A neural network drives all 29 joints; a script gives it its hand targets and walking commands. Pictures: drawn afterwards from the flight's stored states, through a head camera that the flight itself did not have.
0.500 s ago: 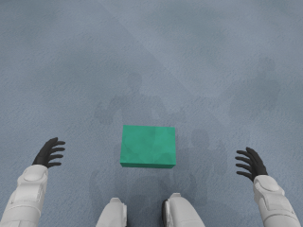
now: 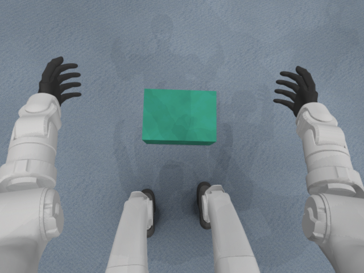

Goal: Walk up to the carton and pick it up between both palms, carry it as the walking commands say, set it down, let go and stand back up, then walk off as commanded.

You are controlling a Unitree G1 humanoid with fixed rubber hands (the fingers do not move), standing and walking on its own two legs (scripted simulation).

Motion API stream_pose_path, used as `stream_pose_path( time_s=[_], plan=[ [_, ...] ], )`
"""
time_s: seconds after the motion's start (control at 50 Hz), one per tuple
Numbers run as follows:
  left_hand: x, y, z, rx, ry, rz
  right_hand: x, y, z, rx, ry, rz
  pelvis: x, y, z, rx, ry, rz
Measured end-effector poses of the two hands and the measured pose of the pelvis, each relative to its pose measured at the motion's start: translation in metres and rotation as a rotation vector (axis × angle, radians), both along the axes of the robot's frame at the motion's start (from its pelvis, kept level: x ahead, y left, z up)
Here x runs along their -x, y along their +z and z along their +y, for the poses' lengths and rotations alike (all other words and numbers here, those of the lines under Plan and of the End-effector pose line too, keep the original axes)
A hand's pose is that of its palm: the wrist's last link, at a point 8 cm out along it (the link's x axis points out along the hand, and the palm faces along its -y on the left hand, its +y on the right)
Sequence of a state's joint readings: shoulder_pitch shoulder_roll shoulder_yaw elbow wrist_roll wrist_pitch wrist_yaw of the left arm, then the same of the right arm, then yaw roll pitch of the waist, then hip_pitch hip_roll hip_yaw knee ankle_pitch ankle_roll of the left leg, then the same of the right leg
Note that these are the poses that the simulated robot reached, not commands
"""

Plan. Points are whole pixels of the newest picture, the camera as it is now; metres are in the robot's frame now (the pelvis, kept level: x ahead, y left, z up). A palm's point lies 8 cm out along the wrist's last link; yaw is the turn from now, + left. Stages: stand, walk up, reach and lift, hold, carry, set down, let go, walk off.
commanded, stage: reach and lift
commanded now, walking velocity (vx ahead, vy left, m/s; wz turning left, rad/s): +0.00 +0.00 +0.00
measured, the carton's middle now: (179, 119) +0.51 -0.04 -0.59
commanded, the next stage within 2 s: none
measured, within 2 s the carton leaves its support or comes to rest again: neither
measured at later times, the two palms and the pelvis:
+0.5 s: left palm (73, 73) +0.53 +0.22 -0.13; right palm (280, 80) +0.49 -0.26 -0.13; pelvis +0.02 +0.00 -0.03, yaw +0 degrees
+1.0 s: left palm (96, 95) +0.53 +0.22 -0.28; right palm (255, 98) +0.50 -0.26 -0.28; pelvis -0.02 -0.01 -0.17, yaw +0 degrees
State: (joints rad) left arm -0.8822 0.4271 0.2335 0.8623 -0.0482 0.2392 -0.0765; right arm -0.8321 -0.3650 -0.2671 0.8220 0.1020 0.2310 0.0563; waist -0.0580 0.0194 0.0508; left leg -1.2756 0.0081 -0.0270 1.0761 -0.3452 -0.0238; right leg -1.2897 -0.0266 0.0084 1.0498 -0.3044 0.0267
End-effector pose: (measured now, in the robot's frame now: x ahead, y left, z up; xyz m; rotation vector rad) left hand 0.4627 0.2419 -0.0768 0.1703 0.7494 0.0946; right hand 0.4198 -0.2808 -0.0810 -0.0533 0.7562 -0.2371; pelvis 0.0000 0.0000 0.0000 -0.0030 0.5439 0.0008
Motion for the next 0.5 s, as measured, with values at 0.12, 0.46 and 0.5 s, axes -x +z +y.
stream_pose_path(
  time_s=[0.12,0.46,0.5],
  plan=[
    [-0.032,-0.015,-0.009,0.035,0.007,-0.045,-0.033,-0.015,0.006,-0.013,0.002,-0.043,-0.003,-0.012,-0.003,-0.002,-0.002,0.082],
    [-0.074,-0.048,-0.020,0.082,0.000,-0.106,-0.078,-0.046,0.018,-0.033,0.008,-0.108,-0.018,-0.024,-0.003,0.001,-0.001,0.290],
    [-0.071,-0.053,-0.020,0.083,-0.001,-0.099,-0.075,-0.051,0.016,-0.033,0.006,-0.103,-0.017,-0.026,-0.003,0.001,-0.002,0.299]
  ],
)
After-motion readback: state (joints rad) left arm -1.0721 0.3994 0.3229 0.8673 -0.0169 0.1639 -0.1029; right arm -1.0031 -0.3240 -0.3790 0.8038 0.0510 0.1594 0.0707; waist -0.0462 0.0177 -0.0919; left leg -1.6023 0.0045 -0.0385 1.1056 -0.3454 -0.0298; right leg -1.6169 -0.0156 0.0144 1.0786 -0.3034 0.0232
